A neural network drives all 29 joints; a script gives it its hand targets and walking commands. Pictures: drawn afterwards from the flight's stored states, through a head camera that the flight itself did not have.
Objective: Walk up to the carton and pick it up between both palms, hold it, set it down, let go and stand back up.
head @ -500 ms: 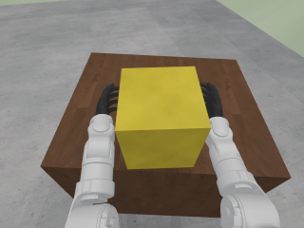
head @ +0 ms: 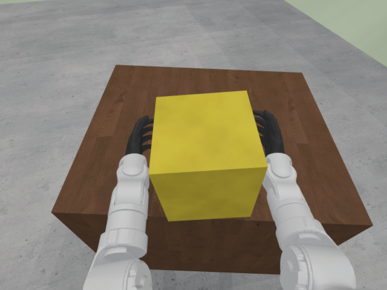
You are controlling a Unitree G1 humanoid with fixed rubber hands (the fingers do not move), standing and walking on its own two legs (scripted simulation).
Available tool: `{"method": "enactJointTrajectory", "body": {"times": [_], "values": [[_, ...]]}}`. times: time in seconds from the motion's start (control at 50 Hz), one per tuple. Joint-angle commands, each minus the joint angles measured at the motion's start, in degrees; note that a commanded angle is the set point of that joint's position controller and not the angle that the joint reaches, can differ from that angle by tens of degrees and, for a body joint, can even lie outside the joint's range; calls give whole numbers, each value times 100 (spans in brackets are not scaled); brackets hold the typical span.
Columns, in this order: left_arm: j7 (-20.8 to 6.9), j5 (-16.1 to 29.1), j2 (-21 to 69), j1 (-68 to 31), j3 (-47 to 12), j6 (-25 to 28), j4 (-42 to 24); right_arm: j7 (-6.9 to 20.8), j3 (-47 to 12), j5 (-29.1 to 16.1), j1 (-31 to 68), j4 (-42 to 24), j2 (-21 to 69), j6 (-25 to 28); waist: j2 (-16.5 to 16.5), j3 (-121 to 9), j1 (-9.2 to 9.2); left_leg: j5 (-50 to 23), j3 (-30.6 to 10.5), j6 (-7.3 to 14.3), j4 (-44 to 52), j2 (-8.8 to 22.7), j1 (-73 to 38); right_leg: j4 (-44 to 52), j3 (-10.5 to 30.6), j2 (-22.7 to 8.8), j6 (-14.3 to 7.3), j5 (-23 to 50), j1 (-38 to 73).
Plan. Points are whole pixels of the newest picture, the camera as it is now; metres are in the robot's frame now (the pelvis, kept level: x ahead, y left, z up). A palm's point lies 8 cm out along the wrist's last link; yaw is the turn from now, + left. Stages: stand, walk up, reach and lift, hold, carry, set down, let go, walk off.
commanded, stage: set down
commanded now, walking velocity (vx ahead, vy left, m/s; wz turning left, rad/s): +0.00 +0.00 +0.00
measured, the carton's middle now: (205, 159) +0.38 -0.04 +0.03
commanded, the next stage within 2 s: none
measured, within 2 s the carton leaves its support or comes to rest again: rests again in 0.94 s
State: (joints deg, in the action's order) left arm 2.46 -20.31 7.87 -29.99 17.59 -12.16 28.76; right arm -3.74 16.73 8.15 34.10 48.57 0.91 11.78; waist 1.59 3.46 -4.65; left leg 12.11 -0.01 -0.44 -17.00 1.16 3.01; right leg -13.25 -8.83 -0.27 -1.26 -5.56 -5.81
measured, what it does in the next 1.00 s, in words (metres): stands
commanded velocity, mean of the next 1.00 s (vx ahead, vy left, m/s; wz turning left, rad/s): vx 0.00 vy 0.00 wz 0.00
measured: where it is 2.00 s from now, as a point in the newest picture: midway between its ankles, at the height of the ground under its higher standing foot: outside the picture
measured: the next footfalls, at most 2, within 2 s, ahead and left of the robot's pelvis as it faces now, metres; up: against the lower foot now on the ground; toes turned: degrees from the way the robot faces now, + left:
none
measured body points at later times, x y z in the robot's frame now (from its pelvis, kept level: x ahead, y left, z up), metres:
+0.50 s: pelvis +0.00 +0.00 +0.00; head +0.03 +0.01 +0.45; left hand +0.39 +0.11 +0.05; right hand +0.38 -0.19 +0.06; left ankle -0.03 +0.12 -0.75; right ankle +0.02 -0.10 -0.75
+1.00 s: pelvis +0.00 +0.00 +0.00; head +0.04 +0.00 +0.45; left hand +0.39 +0.10 +0.04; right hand +0.37 -0.20 +0.05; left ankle -0.03 +0.12 -0.75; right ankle +0.02 -0.10 -0.75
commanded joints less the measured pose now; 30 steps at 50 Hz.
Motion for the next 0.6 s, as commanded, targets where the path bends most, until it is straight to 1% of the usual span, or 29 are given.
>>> {"method": "enactJointTrajectory", "body": {"times": [0.0, 0.1, 0.2, 0.3, 0.46, 0.52, 0.58], "values": [[-398, 170, 2518, -2781, -1750, 489, -297, 677, -1313, 282, 2322, -346, 2371, 222, -170, -1971, -15, -1168, 134, -169, 217, -120, 387, -367, 33, 101, 278, 1813, 1497], [-282, 150, 2603, -2941, -1742, 711, -138, 744, -1140, 439, 2383, -228, 2399, 297, -240, -2106, -12, -1136, 133, -220, 187, -53, 232, -328, -5, 109, 222, 1504, 1180], [-301, 81, 2570, -2826, -1531, 824, 100, 795, -1046, 603, 2294, -87, 2466, 298, -115, -1972, 51, -962, 183, -159, 263, -53, 442, -309, 63, 76, 232, 1390, 1275], [-369, 23, 2518, -2750, -1350, 949, 219, 798, -1066, 701, 2203, -32, 2581, 346, -13, -1934, 105, -957, 250, -94, 311, -103, 740, -374, 170, 39, 271, 1672, 1637], [-324, -10, 2616, -2826, -1453, 1404, 304, 715, -1158, 834, 2133, 91, 2804, 627, -128, -2289, 88, -1291, 256, -116, 201, -116, 926, -550, 245, 36, 244, 2346, 1883], [-306, -24, 2654, -2785, -1485, 1588, 427, 683, -1160, 896, 2080, 216, 2853, 734, -149, -2341, 76, -1379, 241, -129, 168, -107, 964, -568, 255, 44, 219, 2427, 1856], [-330, -64, 2632, -2672, -1410, 1661, 595, 667, -1109, 950, 2018, 346, 2876, 780, -90, -2162, 100, -1281, 243, -109, 203, -97, 1060, -530, 275, 40, 216, 2305, 1802]]}}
